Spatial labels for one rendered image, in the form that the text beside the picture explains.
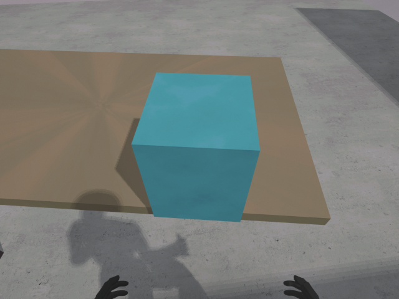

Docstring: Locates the table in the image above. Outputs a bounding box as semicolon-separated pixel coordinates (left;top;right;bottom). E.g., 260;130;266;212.
0;49;331;258

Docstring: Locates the left robot hand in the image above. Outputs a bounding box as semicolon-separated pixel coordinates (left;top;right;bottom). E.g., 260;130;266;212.
94;275;128;299

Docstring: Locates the right robot hand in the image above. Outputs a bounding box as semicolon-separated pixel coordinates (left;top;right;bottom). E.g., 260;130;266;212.
284;275;319;299

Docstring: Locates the carton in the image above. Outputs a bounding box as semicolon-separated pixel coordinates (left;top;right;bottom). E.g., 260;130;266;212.
132;72;260;222

